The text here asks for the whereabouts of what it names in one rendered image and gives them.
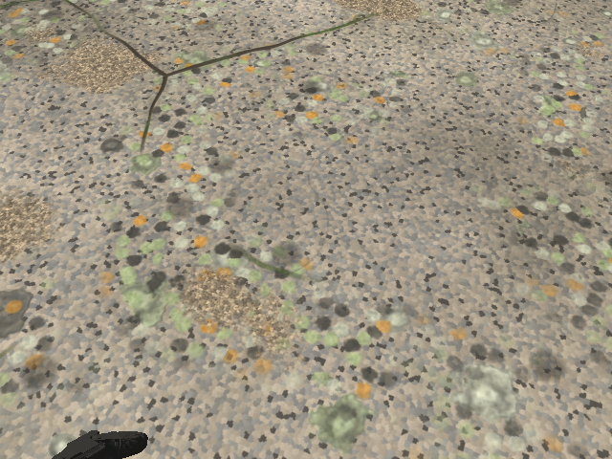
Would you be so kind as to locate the left robot hand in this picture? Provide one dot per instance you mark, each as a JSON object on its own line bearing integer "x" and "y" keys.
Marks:
{"x": 111, "y": 445}

